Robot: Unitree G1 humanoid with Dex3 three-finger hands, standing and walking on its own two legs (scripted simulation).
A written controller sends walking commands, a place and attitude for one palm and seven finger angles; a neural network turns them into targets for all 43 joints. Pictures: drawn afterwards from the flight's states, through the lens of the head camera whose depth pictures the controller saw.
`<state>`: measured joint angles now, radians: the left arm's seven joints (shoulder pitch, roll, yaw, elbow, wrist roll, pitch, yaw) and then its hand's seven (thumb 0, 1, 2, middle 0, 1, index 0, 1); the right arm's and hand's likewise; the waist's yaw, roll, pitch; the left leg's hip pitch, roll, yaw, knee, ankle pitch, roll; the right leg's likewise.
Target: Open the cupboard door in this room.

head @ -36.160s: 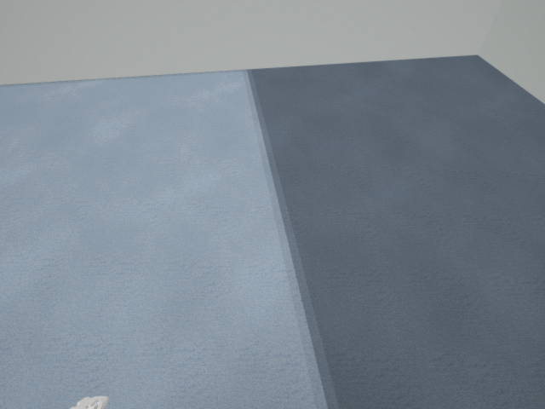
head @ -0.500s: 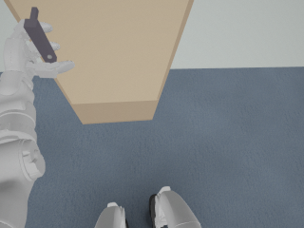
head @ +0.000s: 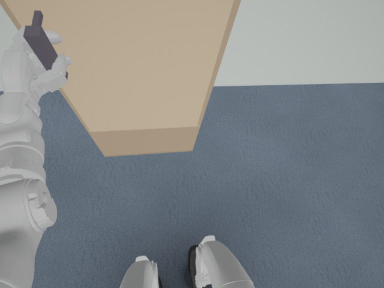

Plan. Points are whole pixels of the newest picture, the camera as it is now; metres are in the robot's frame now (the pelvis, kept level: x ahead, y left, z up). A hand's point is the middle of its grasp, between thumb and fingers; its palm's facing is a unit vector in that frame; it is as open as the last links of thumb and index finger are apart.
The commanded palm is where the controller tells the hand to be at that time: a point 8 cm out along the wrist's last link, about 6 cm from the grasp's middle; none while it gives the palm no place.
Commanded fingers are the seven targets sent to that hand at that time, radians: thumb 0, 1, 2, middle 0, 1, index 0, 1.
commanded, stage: pull the door open along its arc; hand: left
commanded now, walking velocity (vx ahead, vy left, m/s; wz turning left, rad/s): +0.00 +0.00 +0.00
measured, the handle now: (50, 48) +0.58 +0.22 +0.06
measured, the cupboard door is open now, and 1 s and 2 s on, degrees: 0 49 47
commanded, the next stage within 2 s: open thumb and fingers to let go in 0.90 s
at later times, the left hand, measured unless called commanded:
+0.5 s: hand (73, 119) +0.43 +0.17 +0.06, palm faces +0.07 -1.00 +0.02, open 6.3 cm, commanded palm +0.36 +0.21 +0.06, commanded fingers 0.00 0.90 0.90 -0.40 -1.35 -0.40 -1.35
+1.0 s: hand (155, 191) +0.29 +0.04 +0.06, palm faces +0.32 -0.95 -0.04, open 6.5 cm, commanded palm +0.25 +0.09 +0.06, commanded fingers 0.00 0.83 0.87 -0.40 -1.34 -0.40 -1.34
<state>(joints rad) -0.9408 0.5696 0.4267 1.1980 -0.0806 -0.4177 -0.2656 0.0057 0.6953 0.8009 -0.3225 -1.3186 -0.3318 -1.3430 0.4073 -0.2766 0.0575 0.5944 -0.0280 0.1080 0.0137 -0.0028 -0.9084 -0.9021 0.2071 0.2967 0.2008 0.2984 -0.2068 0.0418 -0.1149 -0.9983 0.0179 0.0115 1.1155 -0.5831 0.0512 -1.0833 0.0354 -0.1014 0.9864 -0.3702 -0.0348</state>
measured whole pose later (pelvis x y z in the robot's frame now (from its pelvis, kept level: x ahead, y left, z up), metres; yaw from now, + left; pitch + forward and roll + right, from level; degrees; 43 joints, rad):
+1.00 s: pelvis +0.01 -0.03 +0.02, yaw +3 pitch +15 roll +0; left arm 0.15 -0.08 -0.27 0.17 0.12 -0.32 0.53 0.02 0.63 0.71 -0.30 -1.31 -0.34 -1.33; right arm 0.17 -0.15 0.03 0.52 -0.07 0.01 0.03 0.00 -0.91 -0.90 0.21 0.30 0.20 0.30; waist -0.01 0.03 -0.17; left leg -0.68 -0.01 0.00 0.98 -0.55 0.01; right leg -0.81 0.01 -0.10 0.96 -0.41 -0.08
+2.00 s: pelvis -0.03 -0.04 +0.01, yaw +4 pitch +13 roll +2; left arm -0.08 -0.04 -0.15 0.40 0.07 -0.43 0.41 -0.01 -0.50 0.30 -0.33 -0.53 -0.29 -0.54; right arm 0.18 -0.20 0.01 0.60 -0.07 -0.03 -0.01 0.01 -0.91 -0.90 0.21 0.30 0.20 0.30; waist -0.01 0.02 -0.14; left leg -0.75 -0.03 0.00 1.02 -0.51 0.00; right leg -0.87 -0.01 -0.10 1.00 -0.37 -0.09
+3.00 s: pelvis +0.00 -0.01 +0.00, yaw +3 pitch +16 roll -1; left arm 0.51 0.14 -0.09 -0.22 -0.11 -0.33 -0.09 -0.01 -0.50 0.30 -0.15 -0.30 -0.16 -0.30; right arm 0.27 -0.23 0.02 0.39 0.00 -0.07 -0.02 0.01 -0.91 -0.90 0.21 0.30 0.20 0.30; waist 0.01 0.03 -0.17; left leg -0.81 -0.03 0.00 1.15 -0.63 0.04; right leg -0.93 -0.01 -0.10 1.11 -0.47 -0.05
